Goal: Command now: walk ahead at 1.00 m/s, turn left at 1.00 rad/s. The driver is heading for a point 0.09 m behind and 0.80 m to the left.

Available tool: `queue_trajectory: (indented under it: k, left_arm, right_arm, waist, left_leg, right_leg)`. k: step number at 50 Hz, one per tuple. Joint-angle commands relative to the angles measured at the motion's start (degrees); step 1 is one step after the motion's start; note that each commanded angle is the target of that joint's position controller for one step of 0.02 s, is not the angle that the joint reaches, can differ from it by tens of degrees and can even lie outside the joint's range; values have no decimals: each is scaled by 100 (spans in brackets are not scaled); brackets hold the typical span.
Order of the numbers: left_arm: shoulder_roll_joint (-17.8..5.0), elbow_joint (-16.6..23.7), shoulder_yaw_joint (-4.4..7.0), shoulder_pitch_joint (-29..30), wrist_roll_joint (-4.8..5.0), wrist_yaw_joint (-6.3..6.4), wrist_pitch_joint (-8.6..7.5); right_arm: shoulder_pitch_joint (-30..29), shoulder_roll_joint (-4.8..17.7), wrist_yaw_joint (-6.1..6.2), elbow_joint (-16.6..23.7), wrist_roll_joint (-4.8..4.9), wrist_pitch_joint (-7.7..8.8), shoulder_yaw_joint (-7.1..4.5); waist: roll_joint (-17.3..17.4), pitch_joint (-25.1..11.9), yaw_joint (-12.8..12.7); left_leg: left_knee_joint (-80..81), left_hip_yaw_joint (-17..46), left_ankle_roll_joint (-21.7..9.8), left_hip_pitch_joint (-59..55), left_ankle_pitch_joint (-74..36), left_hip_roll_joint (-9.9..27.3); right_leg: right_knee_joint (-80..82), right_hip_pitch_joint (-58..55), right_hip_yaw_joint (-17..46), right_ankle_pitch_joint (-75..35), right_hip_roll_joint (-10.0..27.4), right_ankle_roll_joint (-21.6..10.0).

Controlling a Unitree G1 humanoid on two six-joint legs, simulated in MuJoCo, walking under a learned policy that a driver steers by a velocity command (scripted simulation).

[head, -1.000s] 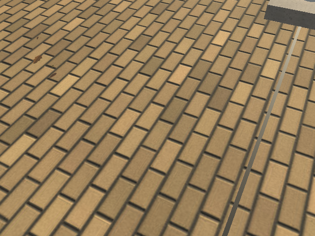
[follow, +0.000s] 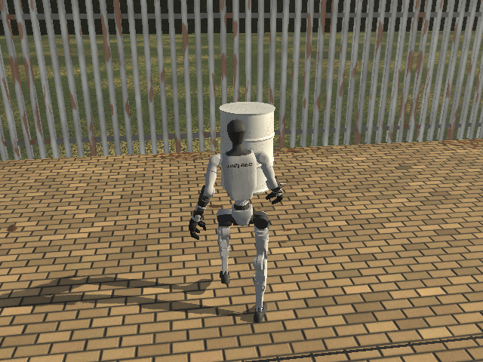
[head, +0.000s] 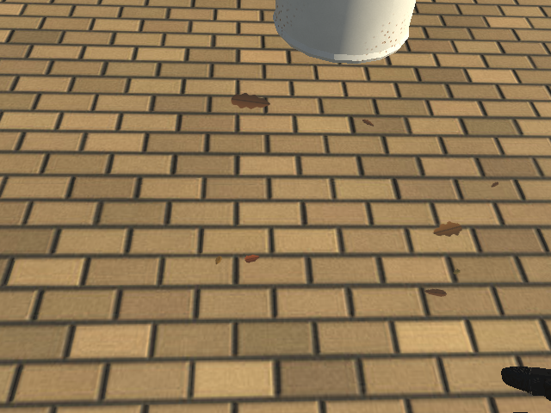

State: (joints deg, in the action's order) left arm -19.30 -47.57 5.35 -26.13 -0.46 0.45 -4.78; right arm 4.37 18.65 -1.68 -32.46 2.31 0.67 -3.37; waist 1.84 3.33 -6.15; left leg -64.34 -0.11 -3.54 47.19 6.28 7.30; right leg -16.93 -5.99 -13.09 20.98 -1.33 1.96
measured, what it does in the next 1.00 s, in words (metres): walks ahead, turning left: left foot, then right foot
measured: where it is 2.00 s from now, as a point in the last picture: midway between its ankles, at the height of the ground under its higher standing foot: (93, 216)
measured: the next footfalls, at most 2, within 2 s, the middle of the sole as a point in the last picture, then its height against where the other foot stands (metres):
left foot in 0.16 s outside the picture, level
right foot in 0.58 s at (290, 292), level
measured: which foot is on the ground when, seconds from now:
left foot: up 0.00-0.14, down 0.16-0.58, up 0.60-1.00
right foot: down 0.00-0.16, up 0.18-0.56, down 0.58-1.00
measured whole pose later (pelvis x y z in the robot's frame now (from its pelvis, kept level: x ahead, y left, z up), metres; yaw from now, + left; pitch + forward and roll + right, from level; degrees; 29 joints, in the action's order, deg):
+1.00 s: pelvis +0.80 +0.27 -0.01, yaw +46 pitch +1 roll -2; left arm -16.1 -50.3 2.4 -32.2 1.4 -0.7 -4.9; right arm -2.9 14.5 -3.7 -33.3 0.7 4.7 -0.1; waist -0.2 2.5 -7.7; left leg -38.4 0.6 -4.5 41.2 -0.2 3.7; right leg -7.2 -14.2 -4.1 21.8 1.9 3.5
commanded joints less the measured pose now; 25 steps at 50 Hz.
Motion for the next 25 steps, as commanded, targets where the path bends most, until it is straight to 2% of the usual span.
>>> queue_trajectory:
  k: [1,2,3,4,5,6,7,8,9,10,11,12,13,14,15,16,17,19,21,23,25]
  left_arm:
    - [-653,517,41,773,-11,18,-140]
    - [-800,493,54,767,-9,21,-116]
    - [-969,471,81,679,-12,35,-87]
    - [-1173,450,119,573,5,64,-30]
    - [-1345,467,156,613,35,92,50]
    - [-1463,554,192,798,47,99,122]
    - [-1432,726,195,1128,80,102,127]
    - [-934,748,62,1281,118,96,37]
    - [150,1056,-279,768,-67,23,-207]
    - [-203,1523,-312,819,222,-27,-489]
    - [-668,1608,-223,1687,358,-11,-616]
    - [-569,1647,-226,1881,355,11,-629]
    - [-437,1497,-254,1742,217,42,-557]
    - [-431,1402,-218,1497,115,26,-465]
    - [-468,1371,-193,1420,72,-1,-365]
    - [-459,1382,-187,1493,30,-9,-301]
    - [-391,1472,-212,1769,-32,-12,-266]
    - [-55,1789,-318,2638,-117,-43,-265]
    - [182,1978,-360,3118,-66,-109,-289]
    - [-24,2077,-241,3275,127,-122,-316]
    - [-275,2134,-131,3341,254,-112,-336]
  right_arm:
    - [-447,40,-158,376,-35,103,58]
    - [-548,49,-209,409,-29,135,51]
    - [-596,156,-242,417,-17,164,3]
    - [-480,316,-255,416,22,175,-74]
    - [-61,498,-249,346,81,151,-176]
    - [833,784,-230,149,129,97,-338]
    - [2243,1211,-179,-253,102,27,-577]
    - [3022,1340,-57,-619,142,-40,-669]
    - [2465,1590,-73,-441,30,17,-566]
    - [2250,1349,-93,-128,-140,191,-497]
    - [2275,1008,-92,-161,-143,332,-451]
    - [1982,905,-115,-224,-162,448,-403]
    - [1604,797,-121,-199,-175,528,-355]
    - [1284,712,-68,-168,-200,550,-326]
    - [1119,603,-13,-169,-205,536,-282]
    - [1100,500,44,-227,-142,520,-248]
    - [1168,434,110,-279,-101,507,-221]
    - [1286,442,250,-404,-68,458,-225]
    - [1469,556,293,-538,-50,394,-280]
    - [1689,624,291,-667,-6,394,-322]
    - [1792,523,317,-766,63,380,-327]
  waist:
    - [-40,781,347]
    - [-66,776,399]
    - [-211,611,449]
    - [-499,378,612]
    - [-824,95,943]
    - [-1062,-369,1469]
    - [-965,-997,2127]
    - [-19,-893,2295]
    - [1922,-1008,1185]
    - [1576,-2289,1138]
    - [332,-1491,1332]
    - [-488,-768,960]
    - [-876,-428,631]
    - [-779,-228,362]
    - [-536,-48,228]
    - [-459,102,219]
    - [-452,231,317]
    - [-339,459,638]
    - [-169,364,955]
    - [76,185,1118]
    - [295,162,1110]
  left_leg:
    - [1041,-237,-146,-313,-887,-6]
    - [1487,-490,-249,-698,-952,-189]
    - [1711,-814,-338,-1175,-940,-485]
    - [1747,-1051,-407,-1559,-717,-773]
    - [1708,-1181,-486,-2023,-304,-1004]
    - [1646,-1173,-639,-3004,90,-1171]
    - [2015,-872,-910,-4858,103,-1223]
    - [2714,-24,-1187,-6363,-182,-892]
    - [2677,2043,-1737,-7043,-535,-301]
    - [4374,4938,-2682,-7628,2555,718]
    - [5143,5218,-2200,-6847,3169,721]
    - [5285,4910,-1966,-5779,2975,630]
    - [5173,4374,-1831,-4862,2384,386]
    - [5151,3831,-1776,-4167,2033,53]
    - [5226,3438,-1752,-3664,1740,-153]
    - [5261,3067,-1707,-3298,1416,-296]
    - [5303,2711,-1647,-2944,1084,-452]
    - [5247,2108,-1451,-2273,509,-850]
    - [5136,1891,-1140,-1815,783,-1033]
    - [4949,2228,-1001,-2052,1237,-897]
    - [4557,2553,-880,-2886,1200,-737]
  right_leg:
    - [1130,851,206,-2486,1391,-613]
    - [1041,780,-26,-3498,1361,-530]
    - [799,612,-157,-5068,1351,-461]
    - [363,310,-204,-6711,1416,-430]
    - [-350,92,-235,-8083,1509,-438]
    - [-1485,207,-203,-8917,1613,-504]
    - [-3101,1053,-41,-8653,1547,-525]
    - [-5436,2640,34,-3728,767,-261]
    - [-7536,4439,826,1349,-124,-163]
    - [-7848,5547,2055,1084,-250,-282]
    - [-7203,5688,2182,464,64,-444]
    - [-6510,5449,2201,65,244,-461]
    - [-6082,4932,2273,-138,459,-353]
    - [-5690,4523,2335,-308,573,-210]
    - [-5366,4285,2304,-348,641,-85]
    - [-4923,4157,2203,-344,704,25]
    - [-4409,4021,2052,-547,697,121]
    - [-3139,3613,1699,-1669,474,274]
    - [-2038,2779,1482,-2714,183,306]
    - [-1580,2355,1707,-3058,75,346]
    - [-1209,2543,1973,-2773,141,317]
Velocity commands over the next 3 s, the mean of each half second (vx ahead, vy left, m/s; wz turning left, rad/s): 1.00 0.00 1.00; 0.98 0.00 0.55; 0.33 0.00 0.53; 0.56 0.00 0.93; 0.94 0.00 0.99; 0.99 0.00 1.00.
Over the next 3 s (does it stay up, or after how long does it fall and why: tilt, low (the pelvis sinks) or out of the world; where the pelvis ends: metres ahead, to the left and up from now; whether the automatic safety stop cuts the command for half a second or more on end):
stays up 0.49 1.40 -0.04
